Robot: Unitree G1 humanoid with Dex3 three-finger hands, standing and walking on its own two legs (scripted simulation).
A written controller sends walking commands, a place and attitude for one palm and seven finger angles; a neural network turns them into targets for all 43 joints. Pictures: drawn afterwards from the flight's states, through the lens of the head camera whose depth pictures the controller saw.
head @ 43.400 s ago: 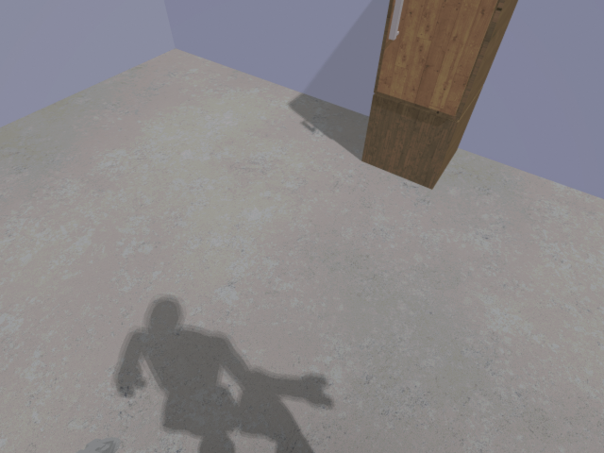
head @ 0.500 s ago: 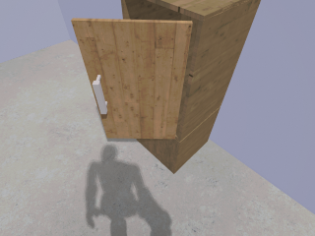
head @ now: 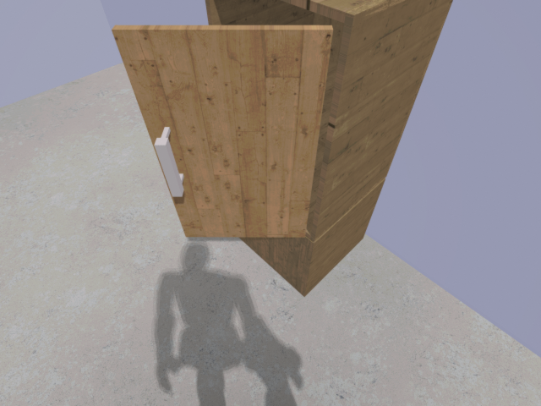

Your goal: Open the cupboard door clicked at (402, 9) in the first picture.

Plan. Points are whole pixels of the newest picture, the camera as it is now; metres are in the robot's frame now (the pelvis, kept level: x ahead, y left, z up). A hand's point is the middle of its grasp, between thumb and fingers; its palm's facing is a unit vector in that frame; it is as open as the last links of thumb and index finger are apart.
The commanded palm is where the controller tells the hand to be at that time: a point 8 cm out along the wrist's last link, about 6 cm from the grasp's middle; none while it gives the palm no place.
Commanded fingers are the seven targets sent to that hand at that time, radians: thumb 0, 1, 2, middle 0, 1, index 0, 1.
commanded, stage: look again from close up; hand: left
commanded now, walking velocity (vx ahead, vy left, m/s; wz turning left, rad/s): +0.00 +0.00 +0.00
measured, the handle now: (172, 162) +0.59 +0.24 -0.01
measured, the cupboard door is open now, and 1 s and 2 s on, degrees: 45 45 45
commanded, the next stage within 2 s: raise the hand with hooked fingers in 0.34 s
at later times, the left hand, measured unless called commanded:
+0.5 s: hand out of the picture +0.06 +0.19 -0.15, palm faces +0.10 -0.97 -0.22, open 7.4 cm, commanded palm +0.11 +0.24 -0.06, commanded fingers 0.00 0.81 0.86 -0.21 -0.36 -0.21 -0.36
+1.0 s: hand (132, 405) +0.14 +0.20 -0.05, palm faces +0.07 -1.00 -0.06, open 9.4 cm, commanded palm +0.13 +0.26 -0.04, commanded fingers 0.00 0.22 0.61 -0.25 -0.74 -0.25 -0.74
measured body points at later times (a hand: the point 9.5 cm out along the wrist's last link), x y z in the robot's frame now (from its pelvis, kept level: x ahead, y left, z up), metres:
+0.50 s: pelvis +0.00 +0.00 +0.00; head +0.02 +0.00 +0.45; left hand +0.06 +0.24 -0.13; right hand +0.05 -0.23 -0.15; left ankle +0.01 +0.12 -0.73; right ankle -0.07 -0.11 -0.73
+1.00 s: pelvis -0.07 -0.02 -0.10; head -0.02 -0.01 +0.35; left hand +0.13 +0.26 -0.04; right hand +0.15 -0.25 -0.16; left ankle +0.01 +0.12 -0.73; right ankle -0.07 -0.12 -0.73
